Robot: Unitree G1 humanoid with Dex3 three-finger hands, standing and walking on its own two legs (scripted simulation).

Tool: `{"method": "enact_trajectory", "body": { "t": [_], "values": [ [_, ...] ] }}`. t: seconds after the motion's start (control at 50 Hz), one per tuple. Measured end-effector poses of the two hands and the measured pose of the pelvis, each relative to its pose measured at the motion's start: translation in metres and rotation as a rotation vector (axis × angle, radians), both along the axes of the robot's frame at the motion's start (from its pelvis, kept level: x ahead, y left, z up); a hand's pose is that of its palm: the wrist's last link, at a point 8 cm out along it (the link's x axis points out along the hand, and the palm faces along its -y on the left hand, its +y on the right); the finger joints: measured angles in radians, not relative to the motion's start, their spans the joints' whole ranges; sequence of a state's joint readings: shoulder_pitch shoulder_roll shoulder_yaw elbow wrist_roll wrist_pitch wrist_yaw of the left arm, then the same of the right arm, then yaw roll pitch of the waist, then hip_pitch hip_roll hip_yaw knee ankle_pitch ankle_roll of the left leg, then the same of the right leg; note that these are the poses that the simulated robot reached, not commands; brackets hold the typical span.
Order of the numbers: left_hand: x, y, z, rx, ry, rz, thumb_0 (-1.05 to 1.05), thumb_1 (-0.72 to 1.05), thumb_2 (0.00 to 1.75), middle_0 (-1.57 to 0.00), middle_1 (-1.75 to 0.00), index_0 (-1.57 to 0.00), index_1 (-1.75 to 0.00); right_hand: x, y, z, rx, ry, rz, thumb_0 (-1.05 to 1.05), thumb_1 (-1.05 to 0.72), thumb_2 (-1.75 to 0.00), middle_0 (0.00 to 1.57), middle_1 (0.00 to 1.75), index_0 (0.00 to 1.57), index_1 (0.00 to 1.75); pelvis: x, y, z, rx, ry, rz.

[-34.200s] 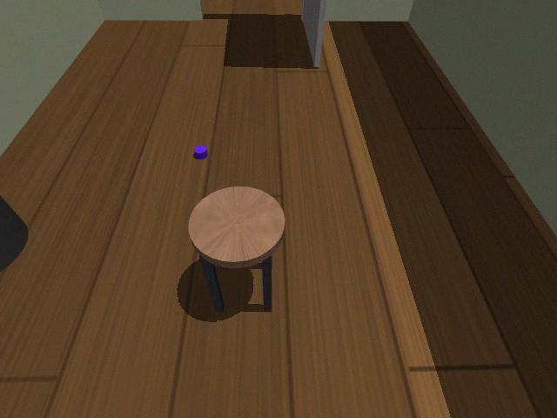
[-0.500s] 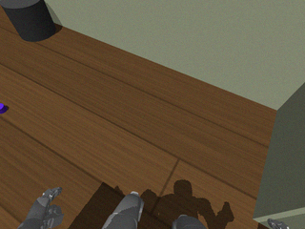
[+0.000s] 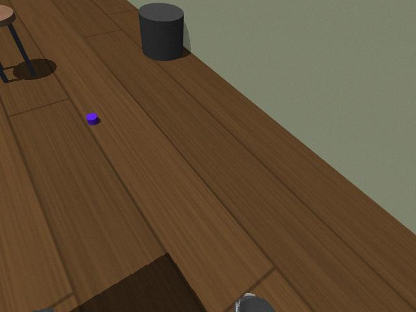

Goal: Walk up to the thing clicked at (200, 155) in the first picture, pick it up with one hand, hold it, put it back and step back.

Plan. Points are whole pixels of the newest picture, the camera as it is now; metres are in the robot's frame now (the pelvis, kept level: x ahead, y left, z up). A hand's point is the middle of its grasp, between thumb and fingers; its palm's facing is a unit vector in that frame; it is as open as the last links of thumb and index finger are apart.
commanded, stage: walk up
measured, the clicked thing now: (92, 119) +1.30 +0.75 -0.73
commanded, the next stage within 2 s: none
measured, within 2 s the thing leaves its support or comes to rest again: neither
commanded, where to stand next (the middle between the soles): +0.10 -0.02 m, yaw +23 degrees
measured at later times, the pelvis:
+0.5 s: pelvis +0.01 -0.01 -0.01, yaw +18 degrees
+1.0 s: pelvis +0.02 -0.03 +0.00, yaw +25 degrees
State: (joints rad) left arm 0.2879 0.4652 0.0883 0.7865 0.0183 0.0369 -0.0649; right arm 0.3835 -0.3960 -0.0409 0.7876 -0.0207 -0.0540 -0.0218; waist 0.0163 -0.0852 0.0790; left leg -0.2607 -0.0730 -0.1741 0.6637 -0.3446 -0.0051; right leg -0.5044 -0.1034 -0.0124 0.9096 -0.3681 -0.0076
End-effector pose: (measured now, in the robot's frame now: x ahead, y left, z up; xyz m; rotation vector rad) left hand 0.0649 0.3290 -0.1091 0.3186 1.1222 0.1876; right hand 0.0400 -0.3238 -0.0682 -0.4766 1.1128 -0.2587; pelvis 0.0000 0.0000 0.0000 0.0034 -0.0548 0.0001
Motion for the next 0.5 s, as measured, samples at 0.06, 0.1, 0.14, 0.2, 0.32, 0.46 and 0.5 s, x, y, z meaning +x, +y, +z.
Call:
{"method": "enact_trajectory", "body": {
  "t": [0.06,0.1,0.14,0.2,0.32,0.46,0.5],
  "values": [
    [-0.001,-0.015,-0.003,0.007,-0.027,0.039,0.0,0.9,0.9,-0.2,-0.3,-0.2,-0.3,0.026,-0.011,-0.011,0.004,-0.005,0.056,0.0,-0.9,-0.9,0.2,0.3,0.21,0.3,0.001,-0.013,-0.008,-0.007,0.005,0.042],
    [-0.004,-0.024,-0.006,0.024,-0.05,0.06,0.0,0.9,0.9,-0.2,-0.3,-0.2,-0.3,0.045,-0.02,-0.022,0.007,-0.014,0.088,0.0,-0.9,-0.9,0.2,0.3,0.21,0.3,0.001,-0.022,-0.016,-0.011,0.009,0.067],
    [-0.011,-0.034,-0.006,0.028,-0.058,0.077,0.0,0.9,0.9,-0.2,-0.3,-0.2,-0.3,0.064,-0.023,-0.03,0.007,-0.017,0.114,0.0,-0.9,-0.9,0.2,0.3,0.21,0.3,-0.002,-0.028,-0.02,-0.016,0.005,0.103],
    [-0.026,-0.042,0.0,0.023,-0.059,0.122,0.0,0.9,0.9,-0.2,-0.3,-0.2,-0.3,0.088,-0.02,-0.031,0.023,-0.018,0.178,0.0,-0.9,-0.9,0.2,0.3,0.21,0.3,-0.006,-0.03,-0.015,-0.002,-0.003,0.155],
    [-0.063,-0.029,0.005,0.043,-0.025,0.205,0.0,0.9,0.9,-0.21,-0.3,-0.21,-0.3,0.114,-0.005,-0.022,0.051,-0.005,0.261,0.0,-0.9,-0.9,0.2,0.3,0.2,0.3,-0.004,-0.025,-0.008,0.012,0.019,0.226],
    [-0.094,0.0,-0.005,0.063,0.039,0.325,0.0,0.9,0.9,-0.2,-0.3,-0.21,-0.3,0.112,0.008,-0.024,0.011,0.032,0.282,0.0,-0.9,-0.9,0.2,0.3,0.21,0.3,0.005,-0.011,-0.013,0.007,0.022,0.303],
    [-0.097,0.001,-0.004,0.061,0.046,0.345,0.0,0.9,0.9,-0.2,-0.3,-0.2,-0.3,0.113,0.013,-0.024,0.012,0.049,0.29,0.0,-0.9,-0.9,0.2,0.3,0.21,0.3,0.008,-0.012,-0.01,0.001,0.023,0.321]
  ]
}}
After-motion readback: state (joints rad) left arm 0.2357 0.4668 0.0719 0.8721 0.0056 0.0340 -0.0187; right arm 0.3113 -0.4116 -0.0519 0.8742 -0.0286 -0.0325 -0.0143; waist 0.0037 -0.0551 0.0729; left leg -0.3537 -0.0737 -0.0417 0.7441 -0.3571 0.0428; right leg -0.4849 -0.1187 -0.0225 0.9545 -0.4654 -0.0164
